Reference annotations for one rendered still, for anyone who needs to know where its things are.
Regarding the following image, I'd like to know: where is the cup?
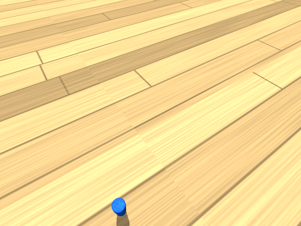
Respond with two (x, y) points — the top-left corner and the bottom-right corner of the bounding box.
(111, 198), (126, 216)

